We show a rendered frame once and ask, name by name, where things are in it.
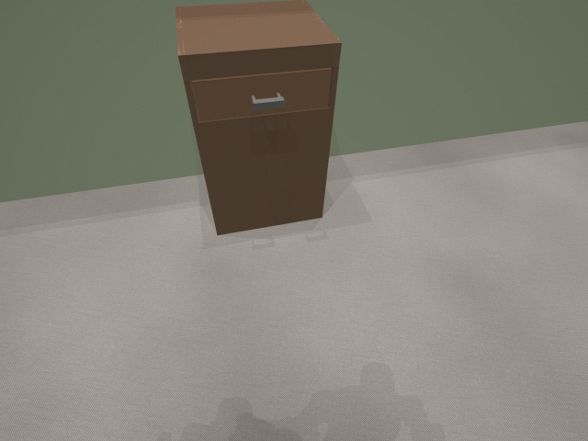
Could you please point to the handle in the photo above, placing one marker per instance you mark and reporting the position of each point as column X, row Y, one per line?
column 268, row 103

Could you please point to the cabinet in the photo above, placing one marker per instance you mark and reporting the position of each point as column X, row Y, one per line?
column 262, row 170

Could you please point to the drawer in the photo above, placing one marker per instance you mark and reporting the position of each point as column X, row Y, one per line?
column 230, row 97

